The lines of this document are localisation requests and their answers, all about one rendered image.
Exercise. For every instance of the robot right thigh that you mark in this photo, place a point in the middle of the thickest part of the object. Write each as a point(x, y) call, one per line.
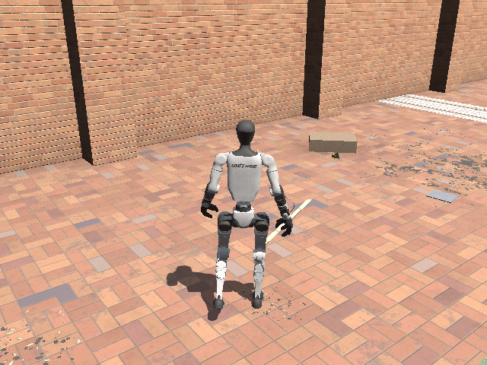
point(261, 228)

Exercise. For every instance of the robot left hand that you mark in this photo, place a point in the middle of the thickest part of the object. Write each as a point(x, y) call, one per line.
point(211, 207)

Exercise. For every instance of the left robot upper arm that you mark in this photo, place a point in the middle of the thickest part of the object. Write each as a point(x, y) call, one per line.
point(220, 160)

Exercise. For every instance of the robot left forearm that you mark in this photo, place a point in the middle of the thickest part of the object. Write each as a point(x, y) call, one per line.
point(207, 199)

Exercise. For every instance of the robot right forearm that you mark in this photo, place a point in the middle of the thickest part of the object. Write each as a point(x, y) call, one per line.
point(282, 205)

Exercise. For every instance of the left robot foot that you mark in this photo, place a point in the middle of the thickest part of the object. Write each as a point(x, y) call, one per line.
point(218, 303)

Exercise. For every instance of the robot right hand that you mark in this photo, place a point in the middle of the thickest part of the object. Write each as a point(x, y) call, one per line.
point(288, 224)

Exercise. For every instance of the right robot upper arm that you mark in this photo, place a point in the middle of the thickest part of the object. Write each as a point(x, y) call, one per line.
point(272, 173)

